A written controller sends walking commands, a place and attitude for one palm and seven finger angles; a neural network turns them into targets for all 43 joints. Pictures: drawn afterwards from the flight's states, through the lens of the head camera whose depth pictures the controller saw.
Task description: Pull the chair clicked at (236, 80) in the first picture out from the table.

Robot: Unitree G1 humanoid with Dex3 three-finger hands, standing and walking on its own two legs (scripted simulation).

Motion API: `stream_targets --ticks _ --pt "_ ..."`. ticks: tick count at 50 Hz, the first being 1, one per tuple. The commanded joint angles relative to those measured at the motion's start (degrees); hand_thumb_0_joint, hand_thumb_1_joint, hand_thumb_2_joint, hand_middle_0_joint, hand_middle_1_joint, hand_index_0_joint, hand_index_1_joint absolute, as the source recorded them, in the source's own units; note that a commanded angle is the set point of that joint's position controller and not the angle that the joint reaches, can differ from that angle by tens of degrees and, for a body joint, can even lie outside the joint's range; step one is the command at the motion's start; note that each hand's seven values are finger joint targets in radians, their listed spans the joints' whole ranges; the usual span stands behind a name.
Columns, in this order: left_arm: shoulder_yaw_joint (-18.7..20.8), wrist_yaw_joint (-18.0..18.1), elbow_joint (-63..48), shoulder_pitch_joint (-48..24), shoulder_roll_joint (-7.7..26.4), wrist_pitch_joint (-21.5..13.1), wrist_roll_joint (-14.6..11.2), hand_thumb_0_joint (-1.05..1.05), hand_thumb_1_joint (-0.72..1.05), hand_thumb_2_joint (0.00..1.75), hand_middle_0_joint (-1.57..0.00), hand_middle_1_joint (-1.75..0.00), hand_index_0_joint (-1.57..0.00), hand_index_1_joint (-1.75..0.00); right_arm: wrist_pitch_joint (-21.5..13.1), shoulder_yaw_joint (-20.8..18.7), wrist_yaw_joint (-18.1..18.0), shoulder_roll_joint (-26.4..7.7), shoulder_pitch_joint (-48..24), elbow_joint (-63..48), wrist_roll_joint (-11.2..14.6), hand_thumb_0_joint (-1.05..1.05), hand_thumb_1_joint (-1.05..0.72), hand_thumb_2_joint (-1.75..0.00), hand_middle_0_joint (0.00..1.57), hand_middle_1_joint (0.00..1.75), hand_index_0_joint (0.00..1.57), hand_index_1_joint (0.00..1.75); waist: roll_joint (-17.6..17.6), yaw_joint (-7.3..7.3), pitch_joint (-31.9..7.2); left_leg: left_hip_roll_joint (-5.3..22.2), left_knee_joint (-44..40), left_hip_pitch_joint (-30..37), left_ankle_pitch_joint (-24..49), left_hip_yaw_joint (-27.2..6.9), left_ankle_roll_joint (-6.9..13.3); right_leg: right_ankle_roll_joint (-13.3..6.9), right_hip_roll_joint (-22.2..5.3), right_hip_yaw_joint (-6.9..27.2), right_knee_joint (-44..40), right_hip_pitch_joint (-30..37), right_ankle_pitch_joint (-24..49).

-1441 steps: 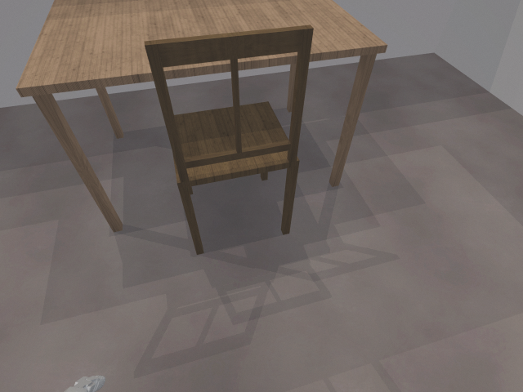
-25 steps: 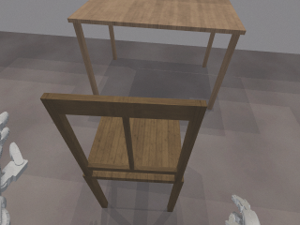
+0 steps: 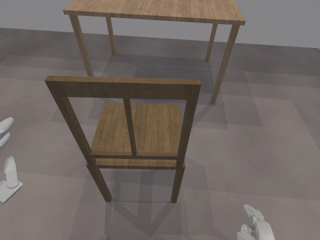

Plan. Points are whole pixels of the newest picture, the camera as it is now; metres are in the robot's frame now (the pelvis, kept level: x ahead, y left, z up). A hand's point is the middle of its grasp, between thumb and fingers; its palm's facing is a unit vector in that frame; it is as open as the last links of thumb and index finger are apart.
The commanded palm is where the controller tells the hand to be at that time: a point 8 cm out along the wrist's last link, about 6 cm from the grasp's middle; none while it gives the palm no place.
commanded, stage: stop stepping back and stand still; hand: left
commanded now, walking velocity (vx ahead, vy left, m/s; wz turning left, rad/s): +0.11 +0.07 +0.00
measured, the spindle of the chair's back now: (131, 129) +0.48 +0.12 -0.06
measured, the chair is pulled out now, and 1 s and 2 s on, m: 0.72 0.72 0.72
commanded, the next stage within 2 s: let the arm hang, fingers relaxed in 1.52 s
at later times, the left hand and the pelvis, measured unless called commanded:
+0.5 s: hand out of the picture +0.07 +0.29 +0.18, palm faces +0.50 -0.74 -0.45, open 7.4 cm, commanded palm +0.02 +0.32 +0.18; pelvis -0.11 +0.02 -0.02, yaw +3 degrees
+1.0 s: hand out of the picture +0.01 +0.33 +0.15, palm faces +0.59 -0.67 -0.46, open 7.4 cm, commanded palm -0.04 +0.32 +0.18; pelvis -0.17 +0.02 +0.01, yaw +3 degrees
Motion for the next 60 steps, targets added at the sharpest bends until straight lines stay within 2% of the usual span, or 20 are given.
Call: stream_targets --ticks 1,4,8,10,16,23,25,27,28,31,36,38,40,41,45,51,53,55,58,60 --pt "8.17 3.26 -9.39 -9.03 8.47 -4.57 0.07 0.00 0.90 0.90 -0.20 -0.30 -0.20 -0.30 -5.41 -2.56 -0.93 -6.85 -4.72 -7.99 -0.66 0.00 -0.90 -0.90 0.20 0.30 0.20 0.30 10.33 0.94 -5.61 8.98 -13.17 14.14 30.87 -7.47 3.39 -1.25 -2.91 1.11 5.06 -5.53 8.12" --pt "7.33 2.82 -9.93 -10.34 9.20 -4.37 1.08 0.00 0.90 0.90 -0.20 -0.30 -0.20 -0.30 -6.44 -1.98 -0.33 -6.10 -5.06 -6.44 -1.53 0.00 -0.90 -0.90 0.20 0.30 0.20 0.30 16.90 1.44 -2.28 9.41 -13.18 5.68 19.32 -9.68 4.12 -0.59 -2.91 -1.32 -3.79 -0.98 3.02" --pt "4.53 2.58 -7.05 -9.47 5.44 -4.77 1.43 0.00 0.90 0.90 -0.20 -0.30 -0.20 -0.30 -6.33 -2.59 0.39 -6.81 -4.32 -6.91 -1.05 0.00 -0.90 -0.90 0.20 0.30 0.20 0.30 2.19 0.46 2.08 3.68 -12.36 -4.31 -17.09 -7.58 1.44 -2.22 -2.52 1.63 -11.36 -0.92 -1.31" --pt "5.37 2.96 -7.15 -8.91 6.28 -4.60 1.39 0.00 0.90 0.90 -0.20 -0.30 -0.20 -0.30 -5.11 -2.65 0.02 -6.65 -4.03 -7.56 -1.18 0.00 -0.90 -0.90 0.20 0.30 0.20 0.30 2.48 0.04 2.48 1.58 -10.61 -4.50 -23.30 -5.95 0.74 -3.94 -2.82 2.63 -13.20 -5.66 -14.24" --pt "8.30 4.12 -11.87 -14.58 9.92 -4.80 1.20 0.00 0.90 0.90 -0.20 -0.30 -0.20 -0.30 -5.03 -1.93 -1.44 -6.29 -3.36 -6.40 -2.72 0.00 -0.90 -0.90 0.20 0.30 0.20 0.30 4.24 -0.12 -2.36 0.93 -5.01 -1.74 -22.45 -5.08 1.47 -6.45 -2.65 1.07 -7.81 -8.76 -16.77" --pt "8.09 3.29 -8.30 -15.70 9.79 -4.35 0.75 0.00 0.90 0.90 -0.20 -0.30 -0.20 -0.30 -3.66 -1.43 -0.62 -6.96 -1.06 -4.66 -2.72 0.00 -0.90 -0.90 0.20 0.30 0.20 0.30 -4.71 -0.68 -1.56 -1.28 15.53 4.57 -18.00 -0.73 0.45 -9.81 -8.60 2.75 -5.30 -28.52 -23.04" --pt "7.76 3.20 -7.02 -16.67 9.50 -3.96 0.70 0.00 0.90 0.90 -0.20 -0.30 -0.20 -0.30 -3.42 -0.71 -0.64 -7.05 -1.18 -5.05 -2.71 0.00 -0.90 -0.90 0.20 0.30 0.20 0.30 -0.43 -1.22 -0.10 0.88 9.99 3.41 -23.59 -6.09 1.74 -8.47 -5.19 -0.40 3.36 -33.45 -25.66" --pt "7.91 3.21 -8.59 -19.62 9.18 -3.31 0.55 0.00 0.90 0.90 -0.20 -0.30 -0.20 -0.30 -4.65 -1.33 -0.93 -8.16 -3.26 -6.93 -2.60 0.00 -0.90 -0.90 0.20 0.30 0.20 0.30 24.28 -0.79 0.76 11.54 -28.42 -19.02 -51.75 -30.85 0.93 -3.31 8.18 -8.91 38.29 -14.83 -18.96" --pt "9.61 2.86 -10.26 -23.14 11.78 -3.80 1.42 0.00 0.90 0.90 -0.20 -0.30 -0.20 -0.30 -5.96 -2.14 -0.11 -6.66 -3.70 -8.21 -2.95 0.00 -0.90 -0.90 0.20 0.30 0.20 0.30 25.51 0.36 3.13 13.35 -36.92 -31.46 -53.56 -35.13 -1.38 -2.43 9.90 -5.08 53.65 -6.16 -12.48" --pt "8.58 2.01 -10.39 -19.49 11.36 -6.93 1.88 0.00 0.90 0.90 -0.20 -0.30 -0.20 -0.30 -6.70 -3.30 2.00 -6.33 -5.52 -7.51 -2.31 0.00 -0.90 -0.90 0.20 0.30 0.20 0.30 13.34 2.96 0.21 8.75 -28.85 -27.12 -38.41 -18.98 -1.10 -3.08 7.04 -5.64 43.79 -1.52 -7.90" --pt "11.33 1.42 -14.38 -4.26 12.68 -6.41 -1.07 0.00 0.90 0.90 -0.20 -0.30 -0.20 -0.30 -6.00 -1.53 1.57 -4.02 -2.07 -7.15 -3.06 0.00 -0.90 -0.90 0.20 0.30 0.20 0.30 17.87 2.92 -6.61 5.52 -14.54 -11.06 -22.85 -8.31 -4.60 -6.45 4.39 -2.75 -12.58 12.94 -11.57" --pt "12.58 1.06 -16.31 -11.94 13.97 -7.00 -0.60 0.00 0.90 0.90 -0.20 -0.30 -0.20 -0.30 -4.55 -2.75 1.87 -3.77 1.10 -5.45 -1.88 0.00 -0.90 -0.90 0.20 0.30 0.20 0.30 -6.86 0.42 -3.07 -4.15 25.22 0.06 -9.89 4.92 -2.48 -7.13 -9.88 7.23 -27.31 -2.47 14.99" --pt "13.87 2.25 -6.85 -12.07 14.03 -6.58 -0.85 0.00 0.90 0.90 -0.20 -0.30 -0.20 -0.30 -4.04 -2.17 1.81 -4.86 1.07 -4.29 -2.02 0.00 -0.90 -0.90 0.20 0.30 0.20 0.30 -7.80 -0.71 -7.51 -8.19 50.31 -13.02 -12.32 5.39 -1.79 -9.77 -13.01 0.91 -17.55 2.11 39.40" --pt "10.17 1.56 -1.32 -11.47 9.29 -5.30 -0.38 0.00 0.90 0.90 -0.20 -0.30 -0.20 -0.30 -4.23 -4.52 1.60 -6.20 0.27 -5.86 -0.31 0.00 -0.90 -0.90 0.20 0.30 0.20 0.30 -17.20 -0.84 -0.39 -5.66 51.73 -21.68 -10.84 -0.19 -1.56 -7.14 -14.91 15.85 -15.90 -0.75 40.44" --pt "6.28 1.49 7.36 -16.19 7.16 -6.93 0.17 0.00 0.90 0.90 -0.20 -0.30 -0.20 -0.30 -3.94 -1.43 0.88 -4.67 -3.69 -5.63 -1.73 0.00 -0.90 -0.90 0.20 0.30 0.20 0.30 3.52 -0.76 3.94 -0.49 32.78 -26.22 -7.30 0.67 -0.32 -10.07 -15.26 11.55 -11.22 7.31 34.91" --pt "1.09 5.55 -4.93 -21.56 5.95 -7.76 1.24 0.00 0.90 0.90 -0.20 -0.30 -0.20 -0.30 -7.68 -2.49 0.33 -4.81 -6.22 -7.36 -1.74 0.00 -0.90 -0.90 0.20 0.30 0.20 0.30 -12.31 2.46 -9.03 -7.00 -15.28 6.02 -1.79 10.99 3.71 -0.99 -8.87 5.86 0.52 14.19 45.88" --pt "4.98 5.89 -13.49 -13.77 8.49 -8.60 0.49 0.00 0.90 0.90 -0.20 -0.30 -0.20 -0.30 -6.83 -3.62 0.78 -6.07 -5.32 -9.19 -1.42 0.00 -0.90 -0.90 0.20 0.30 0.20 0.30 -2.88 1.10 -12.00 2.88 -16.78 22.42 14.91 1.49 7.00 1.06 -6.36 3.93 12.68 2.28 38.75" --pt "9.20 6.01 -18.63 -6.09 11.04 -9.52 0.99 0.00 0.90 0.90 -0.20 -0.30 -0.20 -0.30 -5.34 -4.51 2.08 -6.61 -4.01 -9.29 -1.29 0.00 -0.90 -0.90 0.20 0.30 0.20 0.30 13.34 0.59 -11.91 16.27 -10.96 33.01 36.42 -15.08 14.01 1.33 -0.28 0.72 28.39 -19.59 -6.79" --pt "16.20 4.63 -16.29 -1.79 16.77 -8.12 0.78 0.00 0.90 0.90 -0.20 -0.30 -0.20 -0.30 -4.64 -3.43 2.34 -5.19 -6.11 -8.92 -2.32 0.00 -0.90 -0.90 0.20 0.30 0.20 0.30 16.92 0.41 -1.28 18.95 -16.35 12.58 23.42 -20.12 13.93 -2.68 -2.35 4.78 32.61 -22.21 -10.88" --pt "17.86 3.74 -13.27 -1.23 15.75 -8.18 0.56 0.00 0.90 0.90 -0.20 -0.30 -0.20 -0.30 -3.84 -3.64 2.29 -5.57 -6.06 -8.13 -1.68 0.00 -0.90 -0.90 0.20 0.30 0.20 0.30 13.86 1.59 -0.31 14.76 -14.70 2.18 19.44 -8.21 8.99 -2.97 -3.27 2.07 16.71 -10.30 -6.72"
